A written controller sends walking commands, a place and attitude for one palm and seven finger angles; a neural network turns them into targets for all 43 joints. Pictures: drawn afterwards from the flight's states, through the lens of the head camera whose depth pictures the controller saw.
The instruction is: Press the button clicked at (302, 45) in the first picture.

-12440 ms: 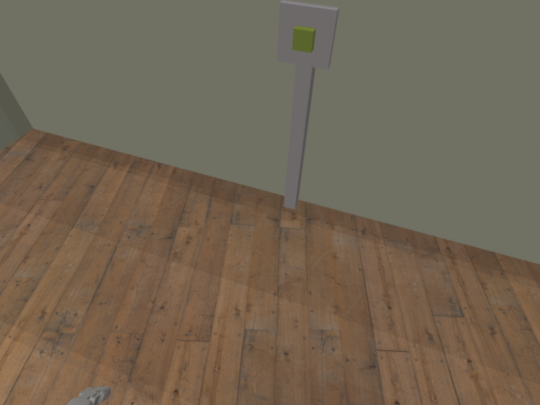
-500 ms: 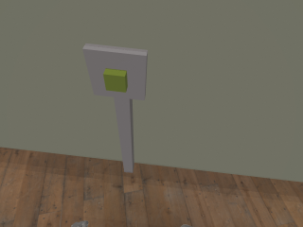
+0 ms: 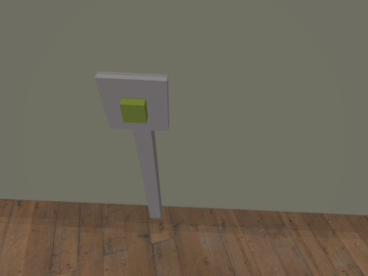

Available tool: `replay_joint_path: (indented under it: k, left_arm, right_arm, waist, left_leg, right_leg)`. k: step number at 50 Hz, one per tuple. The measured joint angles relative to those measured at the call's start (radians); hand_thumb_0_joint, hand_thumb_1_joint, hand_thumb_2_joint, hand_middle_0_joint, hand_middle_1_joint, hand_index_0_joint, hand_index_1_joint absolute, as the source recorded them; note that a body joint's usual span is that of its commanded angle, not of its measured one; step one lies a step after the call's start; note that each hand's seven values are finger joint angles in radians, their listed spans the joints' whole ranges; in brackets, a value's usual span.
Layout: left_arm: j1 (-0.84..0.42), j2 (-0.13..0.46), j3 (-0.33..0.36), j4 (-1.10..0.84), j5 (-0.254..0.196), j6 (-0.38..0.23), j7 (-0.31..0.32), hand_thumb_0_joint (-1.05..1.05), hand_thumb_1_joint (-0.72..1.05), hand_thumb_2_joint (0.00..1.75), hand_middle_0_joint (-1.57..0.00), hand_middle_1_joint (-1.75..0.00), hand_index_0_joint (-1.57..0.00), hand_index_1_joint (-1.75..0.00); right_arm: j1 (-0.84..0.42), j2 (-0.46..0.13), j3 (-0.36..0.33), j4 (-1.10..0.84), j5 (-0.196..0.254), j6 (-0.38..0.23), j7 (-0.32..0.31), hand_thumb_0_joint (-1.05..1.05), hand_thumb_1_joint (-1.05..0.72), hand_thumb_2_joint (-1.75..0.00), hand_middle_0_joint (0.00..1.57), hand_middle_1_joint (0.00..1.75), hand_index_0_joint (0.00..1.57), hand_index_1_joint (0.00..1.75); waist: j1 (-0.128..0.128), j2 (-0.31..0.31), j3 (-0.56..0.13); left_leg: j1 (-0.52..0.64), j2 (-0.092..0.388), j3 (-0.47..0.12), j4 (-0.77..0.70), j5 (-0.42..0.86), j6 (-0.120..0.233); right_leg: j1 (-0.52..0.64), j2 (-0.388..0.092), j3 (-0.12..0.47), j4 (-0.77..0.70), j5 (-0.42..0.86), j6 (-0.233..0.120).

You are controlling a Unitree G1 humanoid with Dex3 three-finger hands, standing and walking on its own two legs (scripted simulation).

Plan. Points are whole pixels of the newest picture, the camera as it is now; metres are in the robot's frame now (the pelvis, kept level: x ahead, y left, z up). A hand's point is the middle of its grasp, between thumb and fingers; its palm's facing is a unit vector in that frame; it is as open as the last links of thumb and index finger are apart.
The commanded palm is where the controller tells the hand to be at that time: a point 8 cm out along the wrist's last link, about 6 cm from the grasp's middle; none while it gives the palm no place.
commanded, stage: come to a stop and stand still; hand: left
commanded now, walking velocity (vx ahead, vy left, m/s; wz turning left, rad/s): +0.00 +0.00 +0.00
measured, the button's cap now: (134, 109) +0.52 +0.15 +0.07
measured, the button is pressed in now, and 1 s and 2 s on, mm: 0 0 0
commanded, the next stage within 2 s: look again from close up in 0.78 s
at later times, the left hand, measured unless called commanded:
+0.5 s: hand out of the picture -0.04 +0.07 -0.18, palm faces +0.08 -0.99 -0.12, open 7.3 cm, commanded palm none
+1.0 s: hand out of the picture +0.00 +0.10 -0.18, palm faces +0.04 -0.98 -0.19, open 7.4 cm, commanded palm none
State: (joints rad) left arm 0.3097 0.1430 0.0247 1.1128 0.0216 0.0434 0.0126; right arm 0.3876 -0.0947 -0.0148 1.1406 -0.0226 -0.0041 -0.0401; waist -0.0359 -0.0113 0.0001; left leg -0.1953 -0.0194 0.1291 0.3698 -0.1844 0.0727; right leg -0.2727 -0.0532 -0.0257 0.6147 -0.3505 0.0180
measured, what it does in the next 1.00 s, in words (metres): steps on the spot: right foot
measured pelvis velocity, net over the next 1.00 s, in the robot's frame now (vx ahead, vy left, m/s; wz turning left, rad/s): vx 0.01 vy -0.06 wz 0.02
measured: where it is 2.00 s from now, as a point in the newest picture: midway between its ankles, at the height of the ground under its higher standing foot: outside the picture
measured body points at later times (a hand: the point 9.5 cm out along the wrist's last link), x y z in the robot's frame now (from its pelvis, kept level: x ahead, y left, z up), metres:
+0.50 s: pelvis +0.01 -0.06 +0.00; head +0.01 -0.07 +0.45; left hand -0.04 +0.12 -0.16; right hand -0.01 -0.27 -0.17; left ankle +0.01 +0.07 -0.74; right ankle +0.00 -0.15 -0.74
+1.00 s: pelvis +0.01 -0.06 -0.01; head +0.03 -0.07 +0.44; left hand -0.01 +0.15 -0.16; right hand +0.01 -0.27 -0.17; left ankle +0.00 +0.07 -0.74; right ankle +0.00 -0.15 -0.74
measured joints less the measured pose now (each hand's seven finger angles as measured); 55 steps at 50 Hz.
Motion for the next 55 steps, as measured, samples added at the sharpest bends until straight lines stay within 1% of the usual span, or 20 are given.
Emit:
replay_joint_path:
  k: [2,3,5,8,15,23,27,32,44,45,47,49,51,52,53,55]
  left_arm:
    - [-0.009,-0.003,-0.005,-0.006,-0.001,-0.016,0.007,0.01,0.91,0.9,-0.19,-0.3,-0.2,-0.3]
    - [-0.015,-0.004,-0.007,0.001,-0.001,-0.022,0.017,0.02,0.92,0.9,-0.19,-0.3,-0.2,-0.3]
    - [-0.021,-0.011,-0.015,0.015,-0.004,-0.028,0.026,0.02,0.94,0.9,-0.19,-0.3,-0.2,-0.3]
    - [-0.008,-0.016,-0.024,0.018,-0.011,-0.046,0.025,0.03,0.95,0.9,-0.2,-0.3,-0.2,-0.3]
    - [0.022,-0.042,-0.037,0.021,-0.015,-0.057,0.025,0.02,0.93,0.9,-0.19,-0.3,-0.2,-0.3]
    - [0.052,-0.075,-0.041,0.026,-0.014,-0.063,0.022,0.01,0.92,0.9,-0.2,-0.3,-0.2,-0.3]
    - [0.062,-0.08,-0.04,0.029,-0.012,-0.064,0.021,0.01,0.91,0.9,-0.2,-0.3,-0.2,-0.3]
    - [0.067,-0.073,-0.036,0.031,-0.011,-0.066,0.023,0.01,0.91,0.9,-0.2,-0.3,-0.2,-0.3]
    - [0.04,-0.044,-0.026,0.015,-0.012,-0.068,0.024,0.01,0.91,0.9,-0.2,-0.3,-0.2,-0.3]
    - [0.036,-0.044,-0.028,0.014,-0.008,-0.075,0.031,0.01,0.91,0.9,-0.2,-0.3,-0.2,-0.3]
    - [0.035,-0.047,-0.032,-0.004,-0.002,-0.09,0.04,0.01,0.91,0.9,-0.2,-0.3,-0.2,-0.3]
    - [0.034,-0.05,-0.036,-0.017,0.001,-0.093,0.038,0.01,0.91,0.9,-0.2,-0.3,-0.2,-0.3]
    - [0.029,-0.047,-0.038,-0.024,0.002,-0.087,0.036,0.01,0.91,0.9,-0.2,-0.3,-0.21,-0.3]
    - [0.025,-0.04,-0.037,-0.024,0.0,-0.083,0.037,0.01,0.91,0.9,-0.2,-0.3,-0.21,-0.3]
    - [0.017,-0.03,-0.034,-0.022,-0.003,-0.077,0.036,0.01,0.92,0.9,-0.2,-0.3,-0.21,-0.3]
    - [0.006,-0.013,-0.03,-0.025,-0.007,-0.069,0.035,0.01,0.92,0.9,-0.2,-0.3,-0.21,-0.3]
  right_arm:
    - [0.013,0.007,0.001,0.019,0.005,0.006,0.004,0.0,-0.91,-0.9,0.2,0.29,0.2,0.3]
    - [0.014,0.009,0.003,0.029,0.009,0.009,0.006,0.0,-0.91,-0.9,0.2,0.29,0.2,0.3]
    - [0.013,0.004,0.005,0.045,0.011,0.016,0.01,0.0,-0.91,-0.9,0.2,0.29,0.2,0.3]
    - [0.012,0.004,0.008,0.051,0.009,0.016,0.013,0.0,-0.91,-0.9,0.2,0.29,0.2,0.3]
    - [-0.031,0.001,0.01,0.036,0.011,0.01,0.015,0.0,-0.91,-0.9,0.2,0.29,0.2,0.3]
    - [-0.082,-0.013,0.008,0.015,0.012,0.009,0.01,0.0,-0.91,-0.9,0.2,0.29,0.2,0.3]
    - [-0.093,-0.023,0.006,0.013,0.011,0.012,0.007,0.0,-0.92,-0.9,0.2,0.29,0.2,0.3]
    - [-0.096,-0.028,0.005,0.011,0.012,0.012,0.005,0.0,-0.92,-0.9,0.2,0.29,0.2,0.3]
    - [-0.085,-0.02,0.013,0.014,0.009,0.012,0.006,0.0,-0.91,-0.9,0.2,0.29,0.2,0.3]
    - [-0.087,-0.022,0.013,0.011,0.011,0.012,0.01,0.0,-0.91,-0.9,0.2,0.29,0.2,0.3]
    - [-0.091,-0.036,0.011,-0.015,0.01,0.022,0.013,0.01,-0.92,-0.9,0.2,0.29,0.2,0.3]
    - [-0.089,-0.052,0.003,-0.041,0.013,0.019,0.018,0.01,-0.92,-0.9,0.2,0.29,0.2,0.3]
    - [-0.079,-0.065,0.001,-0.06,0.012,0.009,0.021,0.01,-0.92,-0.9,0.2,0.29,0.2,0.3]
    - [-0.076,-0.066,0.001,-0.063,0.012,0.004,0.021,0.01,-0.92,-0.9,0.2,0.29,0.2,0.3]
    - [-0.073,-0.06,0.003,-0.062,0.01,0.001,0.02,0.01,-0.92,-0.9,0.2,0.29,0.2,0.3]
    - [-0.063,-0.051,0.013,-0.063,0.007,-0.008,0.02,0.01,-0.92,-0.9,0.2,0.29,0.2,0.3]
  waist:
    - [0.003,-0.011,-0.003]
    - [0.008,-0.013,-0.002]
    - [0.004,0.012,0.0]
    - [0.007,0.026,-0.009]
    - [0.021,0.027,-0.003]
    - [0.039,0.022,0.011]
    - [0.044,0.021,0.014]
    - [0.045,0.022,0.015]
    - [0.041,0.031,0.02]
    - [0.043,0.035,0.019]
    - [0.04,0.049,0.025]
    - [0.029,0.067,0.025]
    - [0.019,0.083,0.018]
    - [0.014,0.082,0.012]
    - [0.013,0.068,0.009]
    - [0.021,0.047,-0.003]
  left_leg:
    - [-0.014,-0.006,0.003,0.038,-0.019,-0.012]
    - [-0.02,-0.005,0.006,0.06,-0.031,-0.019]
    - [-0.013,0.014,-0.008,0.073,-0.039,-0.031]
    - [-0.001,0.027,-0.02,0.067,-0.038,-0.046]
    - [0.01,0.052,-0.031,0.058,-0.033,-0.073]
    - [0.01,0.071,-0.046,0.05,-0.026,-0.094]
    - [0.012,0.078,-0.051,0.048,-0.026,-0.102]
    - [0.018,0.085,-0.056,0.045,-0.028,-0.109]
    - [0.027,0.088,-0.057,0.039,-0.035,-0.113]
    - [0.005,0.092,-0.058,0.08,-0.051,-0.111]
    - [-0.052,0.088,-0.089,0.203,-0.116,-0.09]
    - [-0.076,0.085,-0.098,0.253,-0.147,-0.081]
    - [-0.06,0.079,-0.097,0.217,-0.132,-0.076]
    - [-0.049,0.074,-0.096,0.199,-0.151,-0.071]
    - [-0.043,0.062,-0.092,0.197,-0.157,-0.067]
    - [-0.032,0.044,-0.08,0.19,-0.149,-0.058]
  right_leg:
    - [0.052,-0.006,0.005,-0.128,0.077,-0.006]
    - [0.065,-0.005,0.012,-0.155,0.096,-0.009]
    - [0.079,0.013,0.0,-0.153,0.099,-0.008]
    - [0.09,0.026,-0.012,-0.154,0.092,-0.015]
    - [0.103,0.052,-0.023,-0.165,0.093,-0.041]
    - [0.11,0.072,-0.037,-0.182,0.098,-0.062]
    - [0.116,0.08,-0.042,-0.19,0.099,-0.07]
    - [0.126,0.088,-0.046,-0.199,0.098,-0.076]
    - [0.137,0.091,-0.048,-0.209,0.093,-0.079]
    - [0.13,0.093,-0.048,-0.209,0.095,-0.075]
    - [0.112,0.1,-0.048,-0.202,0.099,-0.07]
    - [0.098,0.105,-0.051,-0.188,0.094,-0.071]
    - [0.083,0.106,-0.058,-0.157,0.076,-0.066]
    - [0.075,0.101,-0.061,-0.134,0.062,-0.061]
    - [0.072,0.087,-0.058,-0.116,0.049,-0.055]
    - [0.073,0.069,-0.047,-0.102,0.039,-0.042]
